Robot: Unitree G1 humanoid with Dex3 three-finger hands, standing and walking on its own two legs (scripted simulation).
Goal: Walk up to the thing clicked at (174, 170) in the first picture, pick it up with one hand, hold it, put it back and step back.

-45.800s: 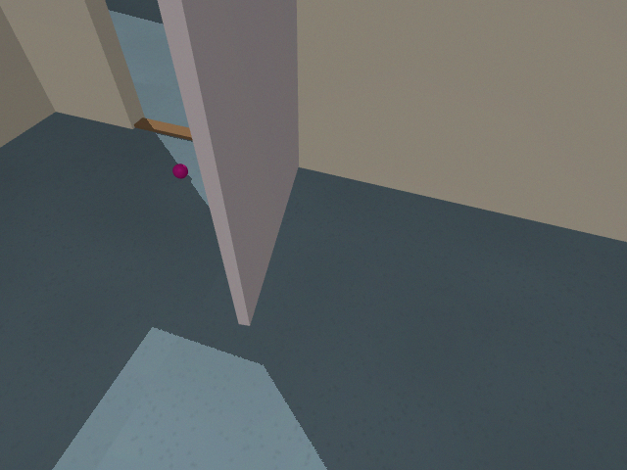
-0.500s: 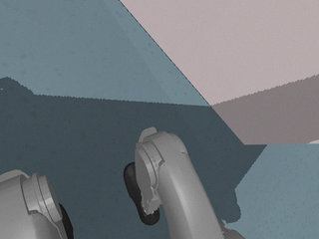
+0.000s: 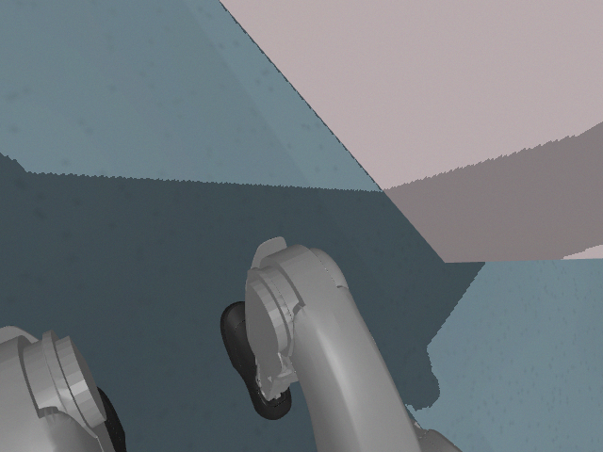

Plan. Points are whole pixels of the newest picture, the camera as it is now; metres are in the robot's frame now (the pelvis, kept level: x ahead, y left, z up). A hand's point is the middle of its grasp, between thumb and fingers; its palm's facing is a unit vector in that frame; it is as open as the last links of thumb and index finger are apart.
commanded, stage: rest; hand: left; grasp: from above
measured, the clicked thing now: out of the picture +0.48 +0.29 -0.27
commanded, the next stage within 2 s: open in 0.12 s
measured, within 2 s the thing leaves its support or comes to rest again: neither
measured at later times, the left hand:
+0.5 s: hand out of the picture +0.47 +0.29 -0.26, palm faces -0.45 -0.15 -0.88, open 10.4 cm
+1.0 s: hand out of the picture +0.47 +0.29 -0.25, palm faces -0.45 -0.14 -0.88, open 13.5 cm
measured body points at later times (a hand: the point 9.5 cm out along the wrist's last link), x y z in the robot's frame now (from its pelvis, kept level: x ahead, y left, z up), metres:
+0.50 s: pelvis +0.00 +0.00 +0.01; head +0.29 +0.12 +0.32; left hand +0.49 +0.29 -0.20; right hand +0.02 -0.25 -0.04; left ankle +0.06 +0.13 -0.27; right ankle +0.12 -0.12 -0.27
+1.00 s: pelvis -0.01 +0.00 +0.01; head +0.29 +0.12 +0.33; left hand +0.49 +0.29 -0.20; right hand +0.02 -0.25 -0.04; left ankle +0.06 +0.13 -0.27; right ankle +0.12 -0.12 -0.27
